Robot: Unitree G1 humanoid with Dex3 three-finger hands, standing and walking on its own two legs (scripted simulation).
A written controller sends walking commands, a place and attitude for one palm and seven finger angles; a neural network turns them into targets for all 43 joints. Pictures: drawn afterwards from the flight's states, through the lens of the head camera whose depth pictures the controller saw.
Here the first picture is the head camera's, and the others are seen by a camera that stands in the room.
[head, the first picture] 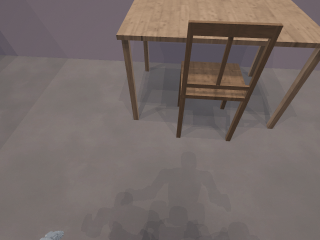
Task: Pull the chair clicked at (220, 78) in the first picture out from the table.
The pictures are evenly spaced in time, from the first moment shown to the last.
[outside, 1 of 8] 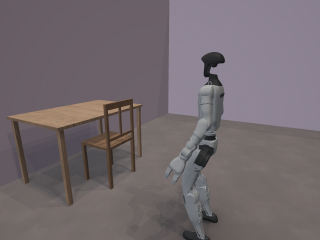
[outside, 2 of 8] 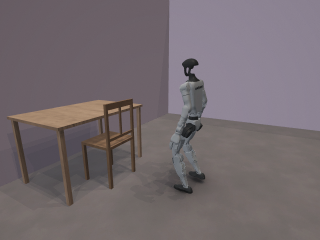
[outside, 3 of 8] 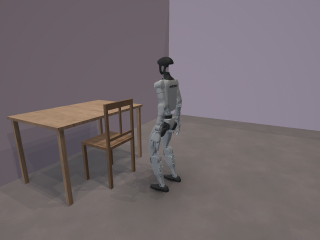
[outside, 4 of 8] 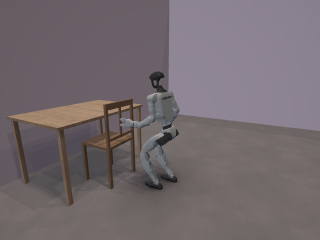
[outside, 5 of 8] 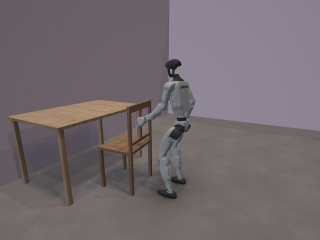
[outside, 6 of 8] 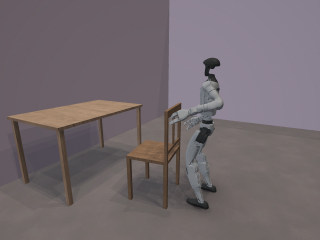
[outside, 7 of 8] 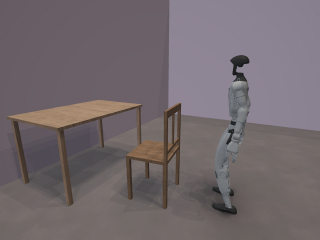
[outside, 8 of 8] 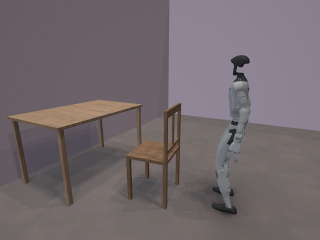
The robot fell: no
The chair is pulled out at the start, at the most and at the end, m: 0.00 0.60 0.60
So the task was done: yes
